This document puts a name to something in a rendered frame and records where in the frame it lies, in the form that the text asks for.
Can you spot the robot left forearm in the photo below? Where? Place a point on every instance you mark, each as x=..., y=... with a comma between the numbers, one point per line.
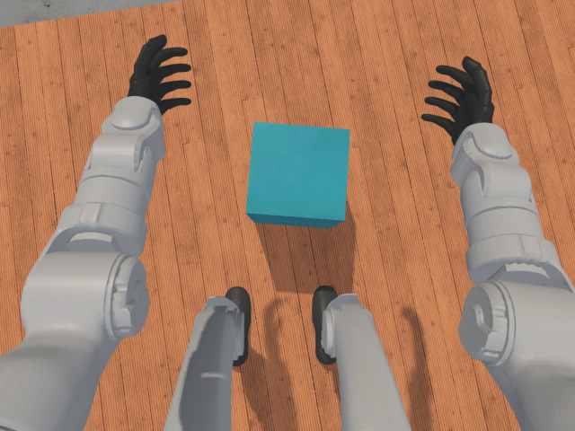
x=109, y=210

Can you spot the carton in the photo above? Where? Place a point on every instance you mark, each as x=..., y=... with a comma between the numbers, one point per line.
x=298, y=175

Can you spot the right robot upper arm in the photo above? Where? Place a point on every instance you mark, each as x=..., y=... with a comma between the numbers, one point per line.
x=525, y=336

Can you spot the robot right forearm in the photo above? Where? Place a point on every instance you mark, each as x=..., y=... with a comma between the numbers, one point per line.
x=506, y=241

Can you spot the left robot upper arm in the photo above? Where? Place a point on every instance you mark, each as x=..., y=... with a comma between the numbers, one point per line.
x=77, y=307

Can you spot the robot right shin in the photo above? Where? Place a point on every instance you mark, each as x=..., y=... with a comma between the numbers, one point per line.
x=346, y=298

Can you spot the left robot hand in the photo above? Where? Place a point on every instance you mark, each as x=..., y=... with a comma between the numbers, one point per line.
x=145, y=82

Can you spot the robot right thigh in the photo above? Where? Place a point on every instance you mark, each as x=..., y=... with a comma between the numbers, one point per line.
x=370, y=400

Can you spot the right robot hand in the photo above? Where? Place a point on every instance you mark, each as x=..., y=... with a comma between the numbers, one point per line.
x=474, y=99

